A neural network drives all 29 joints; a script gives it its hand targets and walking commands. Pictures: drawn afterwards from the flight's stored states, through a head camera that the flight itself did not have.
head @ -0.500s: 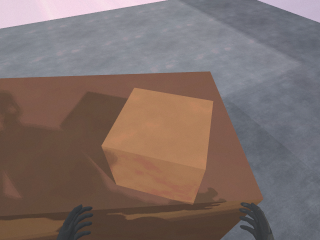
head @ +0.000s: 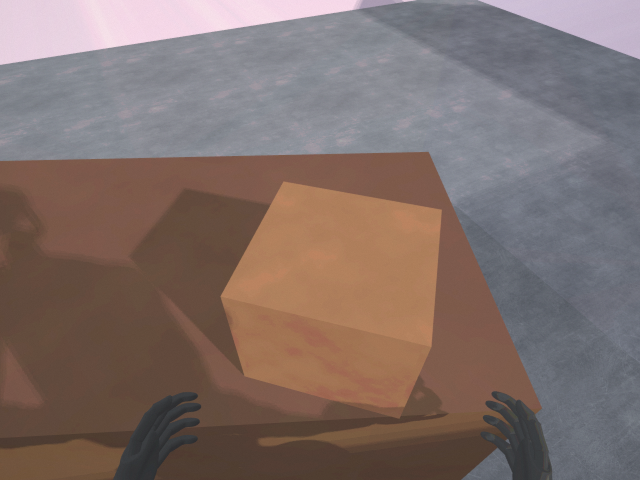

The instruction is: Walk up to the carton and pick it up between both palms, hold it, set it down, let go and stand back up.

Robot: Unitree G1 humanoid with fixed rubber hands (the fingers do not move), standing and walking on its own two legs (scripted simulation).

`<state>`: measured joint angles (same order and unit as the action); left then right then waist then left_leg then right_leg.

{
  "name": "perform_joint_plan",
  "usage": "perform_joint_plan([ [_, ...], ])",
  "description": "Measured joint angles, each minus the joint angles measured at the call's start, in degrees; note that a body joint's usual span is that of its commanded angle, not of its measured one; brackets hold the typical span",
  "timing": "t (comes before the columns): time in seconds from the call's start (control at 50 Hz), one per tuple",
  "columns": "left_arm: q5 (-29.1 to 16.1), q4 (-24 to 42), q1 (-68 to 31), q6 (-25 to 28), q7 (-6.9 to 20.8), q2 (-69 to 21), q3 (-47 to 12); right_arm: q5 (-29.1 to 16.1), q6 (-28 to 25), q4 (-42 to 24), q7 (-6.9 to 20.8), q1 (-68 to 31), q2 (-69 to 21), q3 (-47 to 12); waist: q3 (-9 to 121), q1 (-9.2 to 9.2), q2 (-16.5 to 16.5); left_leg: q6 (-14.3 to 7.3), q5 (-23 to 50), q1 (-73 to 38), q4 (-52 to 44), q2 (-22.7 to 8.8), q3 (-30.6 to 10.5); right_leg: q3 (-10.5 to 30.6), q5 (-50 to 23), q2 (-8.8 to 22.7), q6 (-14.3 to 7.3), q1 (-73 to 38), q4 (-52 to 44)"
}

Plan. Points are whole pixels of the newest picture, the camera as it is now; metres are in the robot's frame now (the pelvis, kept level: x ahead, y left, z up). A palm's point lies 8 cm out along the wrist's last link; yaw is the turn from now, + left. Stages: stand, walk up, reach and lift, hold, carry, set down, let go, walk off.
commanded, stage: reach and lift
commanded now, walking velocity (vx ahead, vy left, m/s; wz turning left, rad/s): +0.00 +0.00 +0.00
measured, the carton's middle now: (339, 296) +0.39 +0.01 -0.02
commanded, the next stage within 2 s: none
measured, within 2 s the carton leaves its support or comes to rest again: neither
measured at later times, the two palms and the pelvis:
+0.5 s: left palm (140, 438) +0.18 +0.24 +0.00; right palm (532, 449) +0.17 -0.20 +0.00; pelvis -0.02 +0.01 +0.00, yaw +1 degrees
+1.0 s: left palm (167, 354) +0.26 +0.22 +0.04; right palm (541, 384) +0.23 -0.22 +0.04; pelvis -0.01 -0.01 +0.01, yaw +1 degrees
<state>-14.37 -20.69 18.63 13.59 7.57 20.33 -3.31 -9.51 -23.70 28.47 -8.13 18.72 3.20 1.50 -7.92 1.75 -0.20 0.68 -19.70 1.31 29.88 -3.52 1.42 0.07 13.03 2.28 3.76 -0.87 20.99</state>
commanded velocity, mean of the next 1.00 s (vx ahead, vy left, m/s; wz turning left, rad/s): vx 0.00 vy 0.00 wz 0.00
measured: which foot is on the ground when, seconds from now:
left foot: down 0.00-1.00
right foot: down 0.00-1.00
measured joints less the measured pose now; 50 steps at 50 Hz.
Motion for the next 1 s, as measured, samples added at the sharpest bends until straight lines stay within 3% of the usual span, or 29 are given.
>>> perform_joint_plan([
  [0.16,-2.1,0.2,0.3,3.1,-0.4,0.6,-1.7,0.4,-0.1,-2.2,-0.1,1.0,-1.7,0.2,0.9,-0.20,0.2,-0.4,0.1,1.9,1.5,0.4,-0.1,0.6,0.2,0.2,-0.1,2.0,1.9],
  [0.28,-4.5,-1.7,-2.8,1.7,-2.0,1.5,-3.4,1.0,4.9,-4.2,-0.2,-0.9,-2.3,1.6,1.9,-0.78,0.4,-0.7,0.5,2.8,2.2,1.1,-0.5,1.0,0.5,0.4,-0.7,3.0,3.2],
  [0.4,-5.4,-1.6,-6.4,-1.3,-3.4,1.8,-4.5,0.6,10.9,-7.4,-0.6,-3.5,-0.9,2.2,3.0,-1.43,0.3,-1.0,1.2,2.8,1.7,1.6,-0.8,1.5,0.2,0.5,-1.2,2.9,2.9],
  [0.68,-5.1,0.3,-13.7,-9.6,-3.5,1.9,-2.4,-0.2,23.5,-15.2,-1.8,-9.2,0.8,2.7,3.8,-2.00,0.6,-0.7,3.4,2.5,-2.0,2.0,-0.6,2.6,-1.1,0.5,-0.6,3.3,0.9],
  [1.0,-4.0,3.8,-20.5,-18.2,-1.8,1.5,1.9,-2.1,29.1,-22.0,-4.3,-12.1,2.5,0.9,3.7,-2.46,0.3,0.6,4.5,2.7,-5.5,0.9,-0.8,2.7,-1.7,-0.6,-0.5,4.1,-1.3],
])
